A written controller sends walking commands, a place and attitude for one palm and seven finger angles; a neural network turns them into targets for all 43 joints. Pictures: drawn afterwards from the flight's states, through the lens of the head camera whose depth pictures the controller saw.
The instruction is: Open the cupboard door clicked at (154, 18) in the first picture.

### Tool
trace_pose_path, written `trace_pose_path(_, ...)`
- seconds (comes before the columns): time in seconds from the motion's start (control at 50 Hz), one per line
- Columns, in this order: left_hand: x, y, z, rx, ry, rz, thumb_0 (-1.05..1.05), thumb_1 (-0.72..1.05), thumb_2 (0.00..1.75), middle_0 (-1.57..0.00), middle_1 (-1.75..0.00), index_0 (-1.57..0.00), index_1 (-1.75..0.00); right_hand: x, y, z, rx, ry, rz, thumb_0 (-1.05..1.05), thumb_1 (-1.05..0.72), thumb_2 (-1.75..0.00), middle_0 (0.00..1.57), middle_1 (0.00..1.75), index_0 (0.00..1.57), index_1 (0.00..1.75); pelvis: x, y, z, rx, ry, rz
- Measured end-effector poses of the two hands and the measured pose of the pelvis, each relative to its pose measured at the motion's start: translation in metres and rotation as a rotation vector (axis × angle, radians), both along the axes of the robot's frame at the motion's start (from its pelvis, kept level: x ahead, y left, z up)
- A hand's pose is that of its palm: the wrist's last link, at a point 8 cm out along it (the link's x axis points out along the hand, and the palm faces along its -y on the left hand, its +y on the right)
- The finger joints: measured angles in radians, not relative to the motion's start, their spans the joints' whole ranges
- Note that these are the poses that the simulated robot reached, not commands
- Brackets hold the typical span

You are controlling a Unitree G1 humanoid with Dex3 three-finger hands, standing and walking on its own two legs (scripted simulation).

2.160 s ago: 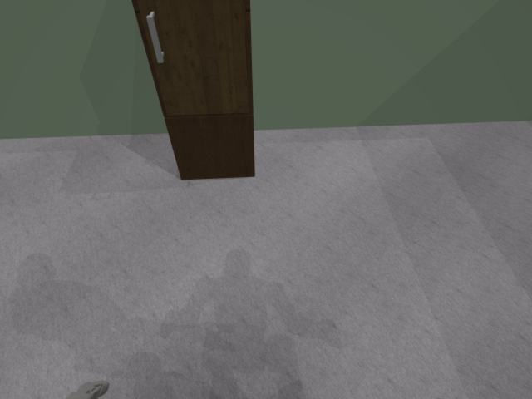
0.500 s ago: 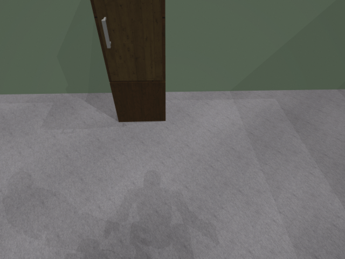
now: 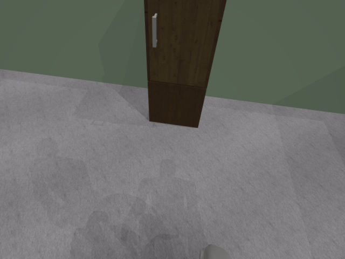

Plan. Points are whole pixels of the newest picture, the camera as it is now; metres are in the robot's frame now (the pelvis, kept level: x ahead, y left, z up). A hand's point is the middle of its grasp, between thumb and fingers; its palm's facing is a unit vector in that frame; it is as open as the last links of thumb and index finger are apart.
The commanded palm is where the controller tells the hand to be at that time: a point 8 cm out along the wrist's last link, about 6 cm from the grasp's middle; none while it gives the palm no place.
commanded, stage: walk to a spot facing it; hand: left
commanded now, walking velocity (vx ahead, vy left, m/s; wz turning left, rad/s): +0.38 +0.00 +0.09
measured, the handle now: (155, 30) +1.15 +0.13 -0.02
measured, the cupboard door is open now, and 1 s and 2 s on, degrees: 0 0 0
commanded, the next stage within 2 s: turn to face it in 0.44 s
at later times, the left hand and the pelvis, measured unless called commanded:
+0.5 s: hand (125, 225) +0.24 +0.14 -0.17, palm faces +0.18 -0.96 -0.23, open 7.2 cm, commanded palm none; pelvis +0.23 -0.06 -0.01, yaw +9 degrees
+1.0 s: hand (121, 202) +0.31 +0.17 -0.19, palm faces +0.17 -0.97 -0.18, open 7.4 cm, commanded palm none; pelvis +0.33 +0.00 -0.01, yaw +4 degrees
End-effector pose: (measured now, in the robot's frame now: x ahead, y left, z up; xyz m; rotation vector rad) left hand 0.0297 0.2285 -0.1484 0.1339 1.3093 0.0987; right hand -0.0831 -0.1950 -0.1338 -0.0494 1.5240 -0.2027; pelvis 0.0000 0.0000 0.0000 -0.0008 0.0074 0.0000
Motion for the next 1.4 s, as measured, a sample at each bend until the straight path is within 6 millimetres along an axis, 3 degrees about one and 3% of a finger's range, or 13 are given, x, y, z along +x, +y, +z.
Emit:
trace_pose_path(0.14, 0.114, -0.028, 0.000, -0.004, -0.094, -0.037, 0.01, 0.91, 0.90, -0.20, -0.30, -0.19, -0.30, 0.044, -0.009, -0.012, 0.026, 0.052, -0.032, 0.00, -0.91, -0.90, 0.21, 0.30, 0.21, 0.30, 0.065, -0.018, -0.009, 0.016, -0.006, 0.008)
trace_pose_path(0.22, 0.188, -0.048, -0.004, 0.010, -0.189, -0.054, 0.01, 0.91, 0.90, -0.20, -0.30, -0.20, -0.30, 0.078, -0.031, -0.027, 0.036, 0.101, -0.026, 0.00, -0.91, -0.90, 0.21, 0.30, 0.21, 0.30, 0.112, -0.037, -0.024, 0.016, -0.011, 0.026)
trace_pose_path(0.28, 0.218, -0.056, -0.003, 0.028, -0.259, -0.019, 0.01, 0.91, 0.90, -0.20, -0.30, -0.20, -0.30, 0.120, -0.056, -0.036, 0.033, 0.109, 0.017, 0.00, -0.91, -0.90, 0.21, 0.30, 0.21, 0.30, 0.139, -0.049, -0.030, 0.009, -0.024, 0.059)
trace_pose_path(0.4, 0.213, -0.054, 0.008, 0.071, -0.188, 0.109, -0.01, 0.93, 0.90, -0.21, -0.30, -0.20, -0.30, 0.259, -0.097, -0.026, -0.025, -0.069, 0.135, 0.01, -0.91, -0.90, 0.20, 0.30, 0.20, 0.30, 0.188, -0.059, -0.013, -0.008, -0.023, 0.115)
trace_pose_path(0.5, 0.195, -0.044, 0.010, 0.088, -0.074, 0.176, -0.01, 0.95, 0.90, -0.20, -0.30, -0.20, -0.30, 0.377, -0.101, -0.011, -0.048, -0.228, 0.234, 0.00, -0.92, -0.90, 0.20, 0.30, 0.20, 0.30, 0.227, -0.056, -0.005, -0.013, -0.012, 0.166)
trace_pose_path(0.62, 0.172, -0.044, -0.001, 0.044, 0.064, 0.275, 0.00, 0.92, 0.90, -0.20, -0.30, -0.20, -0.30, 0.499, -0.064, 0.001, -0.041, -0.351, 0.392, 0.00, -0.92, -0.90, 0.19, 0.30, 0.20, 0.30, 0.269, -0.038, -0.008, -0.019, -0.018, 0.216)
trace_pose_path(0.72, 0.160, -0.043, -0.021, -0.021, 0.207, 0.322, 0.00, 0.91, 0.90, -0.20, -0.30, -0.20, -0.30, 0.568, -0.013, -0.002, -0.041, -0.455, 0.460, 0.00, -0.92, -0.90, 0.20, 0.30, 0.20, 0.30, 0.306, -0.010, -0.023, -0.024, -0.028, 0.192)
trace_pose_path(0.8, 0.174, -0.037, -0.021, -0.040, 0.256, 0.306, 0.01, 0.91, 0.90, -0.20, -0.30, -0.20, -0.30, 0.578, 0.012, 0.001, -0.019, -0.471, 0.433, 0.00, -0.91, -0.90, 0.20, 0.30, 0.20, 0.30, 0.319, 0.000, -0.019, -0.006, -0.039, 0.146)
trace_pose_path(0.9, 0.218, -0.024, -0.013, -0.030, 0.198, 0.262, 0.01, 0.91, 0.90, -0.20, -0.30, -0.20, -0.30, 0.558, 0.018, -0.004, 0.014, -0.414, 0.357, 0.00, -0.91, -0.90, 0.20, 0.30, 0.21, 0.30, 0.328, 0.003, -0.011, -0.008, -0.036, 0.112)
trace_pose_path(1.06, 0.297, -0.013, -0.007, 0.058, 0.029, 0.149, 0.00, 0.91, 0.90, -0.20, -0.30, -0.19, -0.30, 0.530, -0.032, -0.025, -0.014, -0.357, 0.198, -0.02, -0.92, -0.90, 0.21, 0.30, 0.21, 0.30, 0.339, -0.012, -0.020, 0.020, -0.029, 0.049)
trace_pose_path(1.18, 0.333, -0.014, 0.003, 0.081, -0.029, 0.085, 0.00, 0.91, 0.90, -0.20, -0.30, -0.20, -0.30, 0.495, -0.064, -0.026, -0.059, -0.245, 0.131, -0.01, -0.92, -0.90, 0.20, 0.30, 0.20, 0.30, 0.344, -0.017, -0.015, 0.003, -0.017, 0.014)
trace_pose_path(1.28, 0.357, -0.005, 0.005, 0.071, -0.035, 0.031, 0.00, 0.91, 0.90, -0.20, -0.30, -0.20, -0.30, 0.470, -0.067, -0.014, -0.099, -0.206, 0.086, 0.00, -0.92, -0.90, 0.20, 0.30, 0.20, 0.30, 0.347, -0.011, -0.009, 0.002, -0.004, -0.019)
trace_pose_path(1.4, 0.380, 0.017, -0.009, 0.041, -0.050, -0.002, 0.01, 0.90, 0.90, -0.20, -0.30, -0.20, -0.30, 0.445, -0.046, -0.009, -0.131, -0.190, 0.064, 0.00, -0.91, -0.90, 0.20, 0.30, 0.20, 0.30, 0.351, 0.007, -0.014, -0.011, -0.010, -0.050)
